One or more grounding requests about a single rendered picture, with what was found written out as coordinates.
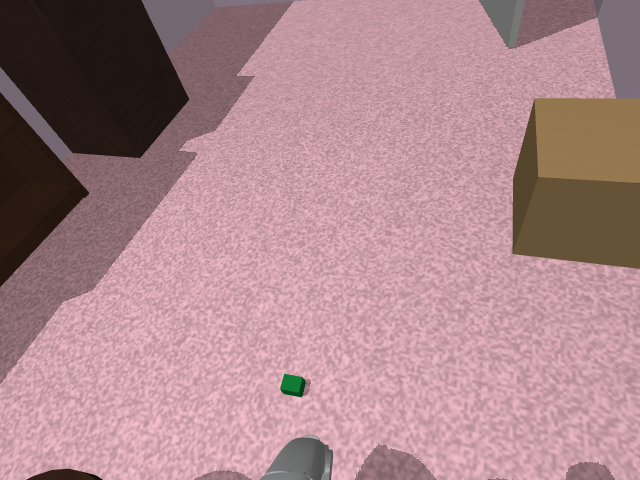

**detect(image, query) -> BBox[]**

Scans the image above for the bookshelf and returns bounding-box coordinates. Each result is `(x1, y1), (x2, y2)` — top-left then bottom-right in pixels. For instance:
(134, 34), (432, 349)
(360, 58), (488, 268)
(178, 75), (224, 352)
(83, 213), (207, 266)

(0, 93), (89, 287)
